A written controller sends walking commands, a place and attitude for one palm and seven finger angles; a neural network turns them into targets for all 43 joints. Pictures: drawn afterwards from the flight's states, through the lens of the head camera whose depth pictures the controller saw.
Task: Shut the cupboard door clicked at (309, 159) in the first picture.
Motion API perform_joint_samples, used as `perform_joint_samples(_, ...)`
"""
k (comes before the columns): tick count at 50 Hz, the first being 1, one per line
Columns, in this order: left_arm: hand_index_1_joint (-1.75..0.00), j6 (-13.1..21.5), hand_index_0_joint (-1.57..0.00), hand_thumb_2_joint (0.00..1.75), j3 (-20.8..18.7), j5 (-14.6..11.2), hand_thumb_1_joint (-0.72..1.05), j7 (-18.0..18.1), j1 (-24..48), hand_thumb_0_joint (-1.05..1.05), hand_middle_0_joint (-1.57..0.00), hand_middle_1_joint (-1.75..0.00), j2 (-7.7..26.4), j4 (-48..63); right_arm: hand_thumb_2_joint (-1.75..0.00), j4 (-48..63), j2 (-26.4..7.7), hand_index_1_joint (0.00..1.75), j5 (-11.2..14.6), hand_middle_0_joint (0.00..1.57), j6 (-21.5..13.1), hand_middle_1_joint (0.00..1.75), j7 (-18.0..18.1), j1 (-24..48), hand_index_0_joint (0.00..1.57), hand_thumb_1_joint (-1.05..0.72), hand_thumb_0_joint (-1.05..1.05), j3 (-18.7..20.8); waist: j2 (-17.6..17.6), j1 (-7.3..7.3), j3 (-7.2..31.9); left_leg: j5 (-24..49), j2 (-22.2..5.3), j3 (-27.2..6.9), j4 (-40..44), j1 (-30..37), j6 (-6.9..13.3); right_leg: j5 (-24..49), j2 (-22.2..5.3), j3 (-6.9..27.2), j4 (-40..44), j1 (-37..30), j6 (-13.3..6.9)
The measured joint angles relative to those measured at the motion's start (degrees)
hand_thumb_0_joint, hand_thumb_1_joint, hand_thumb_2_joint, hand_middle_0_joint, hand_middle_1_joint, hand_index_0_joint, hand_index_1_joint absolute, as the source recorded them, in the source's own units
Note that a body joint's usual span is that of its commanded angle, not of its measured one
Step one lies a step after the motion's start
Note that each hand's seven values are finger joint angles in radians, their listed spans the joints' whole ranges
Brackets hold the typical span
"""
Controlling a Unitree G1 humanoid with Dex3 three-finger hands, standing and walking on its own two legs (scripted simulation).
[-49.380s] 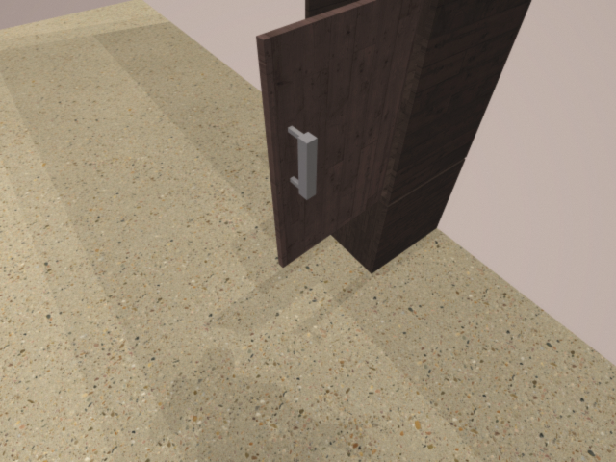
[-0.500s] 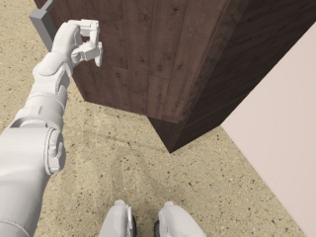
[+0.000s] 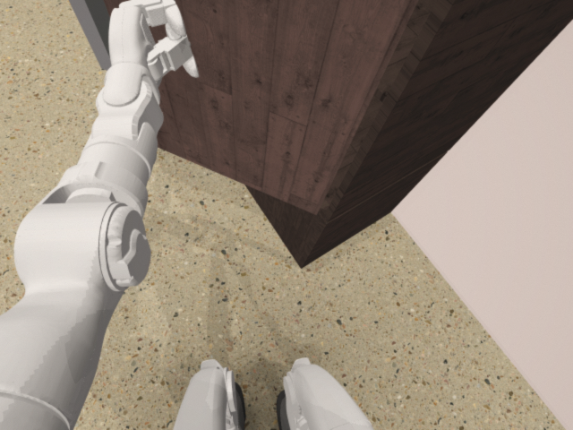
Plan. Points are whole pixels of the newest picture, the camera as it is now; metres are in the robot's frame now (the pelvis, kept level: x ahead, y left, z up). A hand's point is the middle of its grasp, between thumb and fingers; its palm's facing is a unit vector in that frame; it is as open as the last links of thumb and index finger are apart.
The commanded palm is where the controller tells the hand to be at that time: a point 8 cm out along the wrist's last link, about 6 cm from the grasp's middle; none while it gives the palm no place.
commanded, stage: pull the fist back off the door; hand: left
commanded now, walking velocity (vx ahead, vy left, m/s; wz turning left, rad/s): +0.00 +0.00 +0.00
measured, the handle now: (105, 10) +0.65 +0.16 +0.11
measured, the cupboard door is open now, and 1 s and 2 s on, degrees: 34 34 34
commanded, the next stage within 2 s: draw the hand back to the body in 0.74 s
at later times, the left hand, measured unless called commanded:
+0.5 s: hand (196, 84) +0.51 +0.05 +0.12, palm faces +0.07 -1.00 -0.06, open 3.1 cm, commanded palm +0.47 +0.09 +0.12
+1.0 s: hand (190, 105) +0.47 +0.06 +0.13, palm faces +0.11 -0.99 +0.00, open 3.1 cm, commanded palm +0.41 +0.11 +0.14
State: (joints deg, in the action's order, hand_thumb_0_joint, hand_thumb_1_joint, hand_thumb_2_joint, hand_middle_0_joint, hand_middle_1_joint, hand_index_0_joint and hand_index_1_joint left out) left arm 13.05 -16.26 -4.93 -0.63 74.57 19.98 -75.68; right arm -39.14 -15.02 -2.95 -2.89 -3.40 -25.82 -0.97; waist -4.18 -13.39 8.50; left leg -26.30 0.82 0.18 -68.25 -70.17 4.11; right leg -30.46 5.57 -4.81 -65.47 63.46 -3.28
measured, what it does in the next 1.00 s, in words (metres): stands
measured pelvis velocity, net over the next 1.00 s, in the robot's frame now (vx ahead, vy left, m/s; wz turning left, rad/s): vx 0.01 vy -0.03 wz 0.00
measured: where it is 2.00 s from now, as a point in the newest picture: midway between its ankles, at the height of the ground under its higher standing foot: outside the picture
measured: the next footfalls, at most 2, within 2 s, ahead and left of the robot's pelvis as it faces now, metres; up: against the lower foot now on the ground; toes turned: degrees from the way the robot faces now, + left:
none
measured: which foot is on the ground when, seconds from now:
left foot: down 0.00-1.00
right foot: down 0.00-1.00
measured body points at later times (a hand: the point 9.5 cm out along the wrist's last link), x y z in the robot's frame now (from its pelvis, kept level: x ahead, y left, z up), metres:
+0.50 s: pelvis +0.02 -0.03 +0.04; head +0.12 -0.04 +0.48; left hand +0.51 +0.10 +0.12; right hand +0.02 -0.29 -0.09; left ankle +0.04 +0.07 -0.63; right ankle +0.00 -0.09 -0.63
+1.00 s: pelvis +0.01 -0.03 +0.04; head +0.09 -0.05 +0.49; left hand +0.46 +0.11 +0.13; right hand +0.06 -0.28 -0.09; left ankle +0.04 +0.07 -0.63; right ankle +0.00 -0.09 -0.63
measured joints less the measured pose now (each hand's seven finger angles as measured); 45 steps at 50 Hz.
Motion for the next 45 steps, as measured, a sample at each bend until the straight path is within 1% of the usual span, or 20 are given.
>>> perform_joint_samples(1,-1.5,0.7,-1.3,0.95,-0.8,1.0,0.91,3.9,-1.0,0.02,-1.3,-1.5,-1.1,1.0,-0.9,0.3,0.2,0.3,-0.6,0.2,0.1,0.3,-0.8,-0.5,0.2,-0.9,0.0,0.1,0.0,0.06,0.2,0.0,-0.1,0.1,0.2,0.1,0.0,0.0,0.1,0.1,0.1,0.0,0.0)
perform_joint_samples(3,-1.5,3.0,-1.3,0.93,-1.2,4.3,0.9,10.8,-3.8,0.02,-1.3,-1.5,-3.1,3.5,-0.9,0.8,0.6,0.3,-1.7,0.2,0.4,0.3,-2.5,-1.3,0.2,-0.9,0.0,0.5,-0.2,0.26,0.7,-0.2,-0.3,0.4,0.4,0.2,-0.1,0.0,0.2,0.4,0.3,0.0,-0.1)
perform_joint_samples(4,-1.5,4.4,-1.3,0.93,-1.1,6.2,0.9,13.1,-5.4,0.02,-1.29,-1.5,-3.8,4.9,-0.9,0.9,0.9,0.3,-2.1,0.2,0.6,0.3,-3.2,-1.5,0.2,-0.9,0.0,0.7,-0.3,0.38,0.9,-0.3,-0.4,0.5,0.4,0.4,-0.2,-0.1,0.4,0.6,0.3,-0.1,-0.1)
perform_joint_samples(6,-1.5,6.7,-1.3,0.92,0.0,9.2,0.9,15.6,-8.8,0.02,-1.29,-1.5,-4.7,7.5,-0.9,0.8,1.4,0.3,-2.5,0.2,1.5,0.3,-4.3,-1.8,0.2,-0.9,0.0,1.1,-0.4,0.61,1.0,-0.5,-0.6,0.8,0.7,1.4,-0.3,-0.2,0.5,1.0,0.5,-0.9,-0.3)
perform_joint_samples(8,-1.5,7.9,-1.3,0.92,1.6,10.4,0.9,15.5,-11.4,0.02,-1.29,-1.5,-5.2,8.9,-0.9,0.5,2.0,0.3,-2.3,0.2,2.6,0.3,-4.8,-1.8,0.2,-0.9,0.0,1.4,-0.5,0.88,0.7,-0.6,-0.6,0.9,1.4,3.0,-0.4,-0.3,0.6,1.2,1.0,-2.4,-0.4)
perform_joint_samples(10,-1.5,7.6,-1.3,0.91,2.3,10.1,0.9,14.2,-13.1,0.02,-1.29,-1.5,-5.8,8.8,-0.9,0.3,2.3,0.3,-1.6,0.2,3.8,0.3,-4.7,-1.7,0.2,-0.9,0.0,1.4,-0.4,1.18,0.4,-0.5,-0.6,1.0,2.6,5.2,-0.6,-0.1,0.6,1.4,2.1,-4.5,-0.6)
perform_joint_samples(13,-1.5,5.7,-1.3,0.91,1.9,7.5,0.89,12.4,-14.9,0.02,-1.3,-1.5,-6.8,7.5,-0.9,0.4,2.3,0.3,-0.6,0.2,5.0,0.3,-3.9,-1.7,0.2,-0.9,0.0,1.1,-0.2,1.5,0.2,0.1,-0.5,1.0,5.2,8.9,-0.9,0.5,0.7,1.7,4.5,-8.0,-0.9)
perform_joint_samples(15,-1.5,5.6,-1.3,0.91,1.2,5.6,0.89,12.0,-16.3,0.02,-1.3,-1.5,-7.5,7.4,-0.9,0.8,2.1,0.3,-0.2,0.2,5.1,0.3,-3.4,-1.8,0.2,-0.9,0.0,1.1,-0.1,1.81,0.3,0.6,-0.6,1.1,7.0,11.2,-1.2,1.0,0.7,1.9,6.2,-10.2,-1.1)
perform_joint_samples(17,-1.5,7.1,-1.3,0.9,1.0,4.3,0.89,11.9,-17.9,0.02,-1.3,-1.5,-8.1,8.4,-0.9,1.2,1.7,0.3,-0.1,0.2,4.8,0.3,-3.1,-1.8,0.2,-0.9,0.0,1.3,0.2,2.27,0.5,0.9,-0.6,1.2,8.4,13.2,-1.4,1.3,0.8,2.2,7.4,-12.0,-1.3)
perform_joint_samples(18,-1.5,8.3,-1.3,0.9,1.1,4.1,0.89,11.9,-18.8,0.02,-1.3,-1.5,-8.4,9.0,-0.9,1.3,1.5,0.3,-0.1,0.2,4.6,0.3,-3.1,-1.8,0.2,-0.9,0.0,1.4,0.4,2.56,0.7,1.0,-0.6,1.3,9.0,13.9,-1.5,1.4,0.8,2.3,7.8,-12.6,-1.4)
perform_joint_samples(20,-1.5,10.8,-1.3,0.9,1.8,4.5,0.89,11.6,-20.5,0.02,-1.3,-1.5,-8.7,10.3,-0.9,1.5,1.0,0.3,-0.1,0.2,4.4,0.3,-3.2,-1.5,0.2,-0.9,0.0,1.8,0.7,3.24,1.2,1.1,-0.6,1.4,9.6,15.0,-1.8,1.3,0.8,2.5,8.1,-13.5,-1.7)
perform_joint_samples(22,-1.5,12.4,-1.3,0.9,3.0,5.3,0.89,11.0,-22.0,0.02,-1.3,-1.5,-8.7,10.6,-0.9,1.6,0.5,0.3,0.0,0.2,4.7,0.3,-3.4,-1.0,0.2,-0.9,0.0,2.1,1.1,3.96,1.5,1.1,-0.5,1.5,10.0,15.8,-2.0,1.2,0.7,2.5,8.0,-14.1,-1.8)
perform_joint_samples(25,-1.5,11.7,-1.3,0.9,4.3,5.3,0.89,9.4,-24.6,0.02,-1.3,-1.5,-9.1,11.1,-0.9,2.2,-0.1,0.3,0.7,0.2,5.9,0.3,-3.3,0.3,0.2,-0.91,0.0,2.4,1.9,5.05,1.3,1.3,-0.3,1.5,10.6,16.9,-2.2,1.1,0.5,2.6,8.0,-15.0,-1.7)
perform_joint_samples(29,-1.5,10.0,-1.3,0.9,5.1,2.5,0.89,8.0,-30.3,0.02,-1.3,-1.5,-10.9,14.8,-0.9,3.3,-0.6,0.3,1.7,0.2,6.7,0.3,-2.4,2.4,0.2,-0.91,0.0,2.8,2.6,6.31,0.1,2.1,-0.1,1.2,11.7,18.7,-2.5,1.5,0.3,2.4,8.8,-16.6,-1.7)
perform_joint_samples(32,-1.5,11.8,-1.3,0.9,7.4,1.2,0.9,8.4,-34.6,0.02,-1.3,-1.5,-12.4,20.2,-0.9,3.6,-0.8,0.3,2.1,0.2,5.9,0.3,-1.6,4.2,0.2,-0.91,0.0,3.5,2.6,7.07,-0.9,2.3,0.1,0.7,11.7,19.3,-2.7,1.6,0.2,1.8,8.9,-17.5,-2.0)
perform_joint_samples(35,-1.5,14.6,-1.3,0.9,10.5,1.7,0.9,8.9,-36.1,0.02,-1.3,-1.5,-13.3,23.7,-0.9,2.7,-0.8,0.3,2.2,0.2,4.9,0.3,-1.0,6.1,0.2,-0.91,0.0,3.9,2.4,7.73,-1.0,2.1,0.3,0.1,10.7,19.2,-2.8,1.2,0.1,1.2,8.2,-17.7,-2.2)
perform_joint_samples(37,-1.5,15.2,-1.3,0.9,12.1,2.5,0.9,9.1,-34.8,0.02,-1.3,-1.5,-13.4,23.0,-0.9,1.8,-0.7,0.3,2.3,0.2,4.8,0.3,-0.7,7.5,0.2,-0.91,0.0,3.8,2.4,7.89,-0.7,1.9,0.4,-0.1,10.1,19.0,-2.7,0.9,0.0,0.9,7.6,-17.6,-2.1)
perform_joint_samples(40,-1.5,13.2,-1.3,0.9,13.1,3.5,0.89,9.4,-30.5,0.02,-1.3,-1.5,-13.2,18.3,-0.9,1.2,-0.1,0.3,2.7,0.2,5.1,0.3,-0.4,9.1,0.2,-0.91,0.0,3.1,2.3,7.42,-0.2,1.9,0.5,-0.2,9.6,18.6,-2.7,0.8,-0.2,0.8,7.0,-17.2,-2.0)
perform_joint_samples(42,-1.5,10.7,-1.31,0.9,12.1,3.3,0.89,9.6,-27.8,0.02,-1.3,-1.5,-13.1,14.8,-0.9,1.4,0.4,0.3,2.8,0.2,5.5,0.3,-0.2,9.7,0.2,-0.91,0.0,2.4,2.2,6.79,-0.1,2.2,0.5,0.0,9.8,18.5,-2.7,1.1,-0.2,0.9,7.1,-17.0,-2.0)
perform_joint_samples(45,-1.5,8.6,-1.3,0.9,8.4,1.9,0.89,10.1,-26.2,0.02,-1.3,-1.5,-13.1,12.7,-0.9,2.4,1.1,0.3,2.6,0.2,5.6,0.3,0.0,9.2,0.2,-0.91,0.0,1.5,2.1,6.02,-0.1,2.7,0.3,0.7,10.7,18.6,-2.6,1.7,-0.1,1.6,7.6,-16.7,-2.1)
